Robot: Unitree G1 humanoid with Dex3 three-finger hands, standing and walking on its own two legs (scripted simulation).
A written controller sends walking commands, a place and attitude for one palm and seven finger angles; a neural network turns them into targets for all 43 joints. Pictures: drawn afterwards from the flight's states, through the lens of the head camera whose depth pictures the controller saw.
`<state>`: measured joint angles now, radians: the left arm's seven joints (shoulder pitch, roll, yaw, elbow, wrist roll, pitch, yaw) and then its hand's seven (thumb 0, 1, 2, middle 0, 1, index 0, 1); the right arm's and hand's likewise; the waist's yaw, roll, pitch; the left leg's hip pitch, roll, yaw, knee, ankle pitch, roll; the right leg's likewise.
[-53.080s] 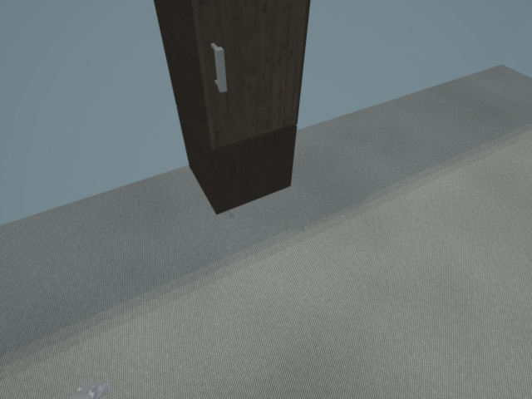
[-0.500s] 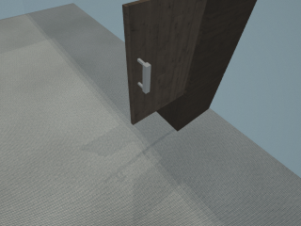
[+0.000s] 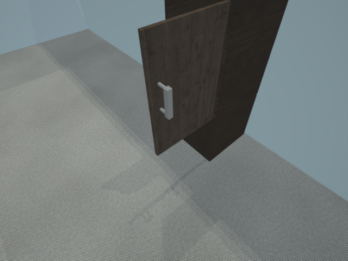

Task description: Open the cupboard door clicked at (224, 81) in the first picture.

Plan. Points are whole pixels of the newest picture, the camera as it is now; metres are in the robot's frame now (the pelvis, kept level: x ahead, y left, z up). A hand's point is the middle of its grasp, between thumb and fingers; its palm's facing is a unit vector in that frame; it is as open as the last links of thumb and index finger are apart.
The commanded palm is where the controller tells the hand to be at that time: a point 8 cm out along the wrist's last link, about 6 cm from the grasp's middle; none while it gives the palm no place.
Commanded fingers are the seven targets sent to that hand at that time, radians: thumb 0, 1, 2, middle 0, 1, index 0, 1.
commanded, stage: let the arm hang, fingers relaxed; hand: left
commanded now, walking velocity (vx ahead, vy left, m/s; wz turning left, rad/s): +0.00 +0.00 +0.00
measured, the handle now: (164, 100) +0.65 +0.08 -0.02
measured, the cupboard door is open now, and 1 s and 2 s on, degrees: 89 89 89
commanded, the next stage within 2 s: look to check the result in 0.20 s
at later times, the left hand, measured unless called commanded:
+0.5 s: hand out of the picture +0.07 +0.22 -0.16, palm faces +0.00 -0.95 -0.30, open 7.4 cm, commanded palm none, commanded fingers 0.00 0.90 0.90 -0.20 -0.30 -0.20 -0.30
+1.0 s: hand out of the picture +0.12 +0.22 -0.15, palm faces +0.00 -0.95 -0.32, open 7.4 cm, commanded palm none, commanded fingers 0.00 0.90 0.90 -0.20 -0.30 -0.20 -0.30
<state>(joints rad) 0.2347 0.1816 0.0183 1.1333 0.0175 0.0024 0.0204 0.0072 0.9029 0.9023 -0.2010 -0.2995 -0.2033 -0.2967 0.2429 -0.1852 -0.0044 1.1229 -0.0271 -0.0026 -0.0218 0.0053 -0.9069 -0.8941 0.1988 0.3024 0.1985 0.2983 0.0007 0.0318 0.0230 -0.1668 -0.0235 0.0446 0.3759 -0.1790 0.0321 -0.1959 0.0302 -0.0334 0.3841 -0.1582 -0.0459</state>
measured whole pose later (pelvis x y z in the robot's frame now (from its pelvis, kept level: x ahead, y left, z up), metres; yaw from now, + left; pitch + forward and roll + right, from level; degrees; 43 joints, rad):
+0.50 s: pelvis +0.02 -0.01 +0.00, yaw +0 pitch -1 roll +0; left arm 0.15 0.26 0.02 1.14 0.01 -0.01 0.01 0.01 0.90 0.90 -0.20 -0.30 -0.20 -0.30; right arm 0.19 -0.27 -0.01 1.14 -0.02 -0.01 -0.02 0.01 -0.91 -0.89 0.20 0.30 0.20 0.30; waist -0.01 0.02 0.05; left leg -0.13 -0.02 0.03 0.33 -0.18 0.02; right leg -0.15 0.04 -0.04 0.34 -0.16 -0.06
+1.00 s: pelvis +0.04 -0.02 +0.00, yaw +1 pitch -1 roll +0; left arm 0.10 0.29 0.01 1.13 0.01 -0.02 0.01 0.01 0.90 0.90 -0.20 -0.30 -0.21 -0.30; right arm 0.11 -0.31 0.00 1.13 -0.02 -0.01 -0.01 0.01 -0.91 -0.89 0.20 0.30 0.20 0.30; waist -0.01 0.02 0.05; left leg -0.08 0.00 0.02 0.29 -0.19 0.00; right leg -0.10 0.06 -0.05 0.29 -0.18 -0.07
